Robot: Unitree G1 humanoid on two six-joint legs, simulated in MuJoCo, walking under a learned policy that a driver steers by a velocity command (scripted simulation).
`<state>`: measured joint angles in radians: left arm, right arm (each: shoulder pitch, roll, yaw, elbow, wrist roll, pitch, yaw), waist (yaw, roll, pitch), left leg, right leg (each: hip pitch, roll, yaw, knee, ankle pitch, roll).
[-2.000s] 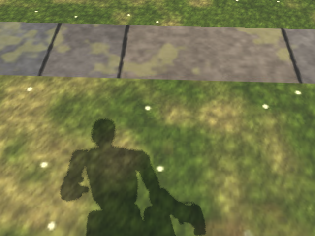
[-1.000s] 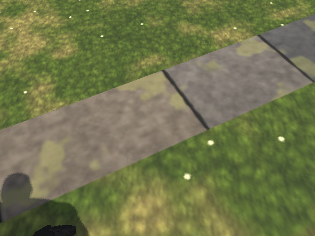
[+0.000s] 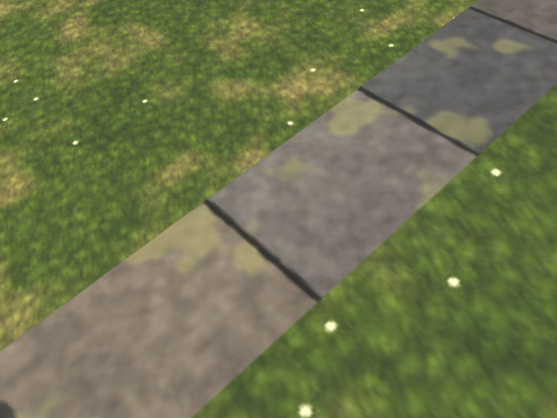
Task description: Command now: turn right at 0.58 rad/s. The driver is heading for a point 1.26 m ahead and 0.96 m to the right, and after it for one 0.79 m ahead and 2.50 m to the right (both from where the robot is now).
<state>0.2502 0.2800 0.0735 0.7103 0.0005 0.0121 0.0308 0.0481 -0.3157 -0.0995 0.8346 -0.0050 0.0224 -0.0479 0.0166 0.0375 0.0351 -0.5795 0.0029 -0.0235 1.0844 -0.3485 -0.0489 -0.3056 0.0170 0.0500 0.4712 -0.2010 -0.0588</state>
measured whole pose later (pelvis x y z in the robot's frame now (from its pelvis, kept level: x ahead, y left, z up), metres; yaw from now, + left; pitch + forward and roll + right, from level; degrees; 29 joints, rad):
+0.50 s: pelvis +0.08 +0.02 +0.00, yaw -18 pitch +2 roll +0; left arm 0.23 0.33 0.09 0.65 -0.02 -0.01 0.00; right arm 0.30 -0.27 -0.07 0.86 -0.01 -0.07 -0.02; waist -0.05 -0.05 -0.02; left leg -0.07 0.01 0.05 0.32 -0.28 0.00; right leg -0.66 -0.01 0.09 1.08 -0.23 0.01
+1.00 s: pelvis +0.29 -0.16 +0.00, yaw -35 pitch +2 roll +0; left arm 0.32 0.28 0.06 0.66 -0.01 -0.05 -0.01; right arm 0.13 -0.33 -0.05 0.70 -0.02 -0.10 0.00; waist 0.03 0.04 0.04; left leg -0.67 0.12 -0.06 1.01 -0.20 -0.04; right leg -0.21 0.11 0.07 0.36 -0.18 -0.10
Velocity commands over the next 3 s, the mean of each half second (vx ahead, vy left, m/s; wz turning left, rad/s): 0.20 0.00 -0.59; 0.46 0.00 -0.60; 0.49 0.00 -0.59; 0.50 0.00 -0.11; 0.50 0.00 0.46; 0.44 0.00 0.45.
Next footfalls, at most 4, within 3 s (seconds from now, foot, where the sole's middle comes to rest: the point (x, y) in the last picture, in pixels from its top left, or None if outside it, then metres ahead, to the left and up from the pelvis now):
0.30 left None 0.09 0.14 -0.78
0.76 right None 0.28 -0.24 -0.78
1.24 left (426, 340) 0.64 -0.25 -0.78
1.74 right None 0.60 -0.64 -0.78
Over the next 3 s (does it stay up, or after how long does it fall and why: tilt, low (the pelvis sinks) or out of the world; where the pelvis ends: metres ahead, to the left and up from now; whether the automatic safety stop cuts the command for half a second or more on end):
stays up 1.08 -0.95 0.00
